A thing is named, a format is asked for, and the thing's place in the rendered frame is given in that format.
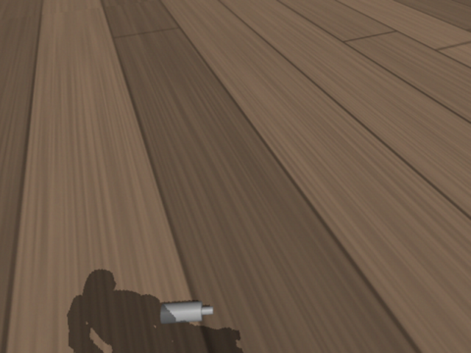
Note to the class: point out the bottle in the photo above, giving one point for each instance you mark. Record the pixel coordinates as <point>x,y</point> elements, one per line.
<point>183,312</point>

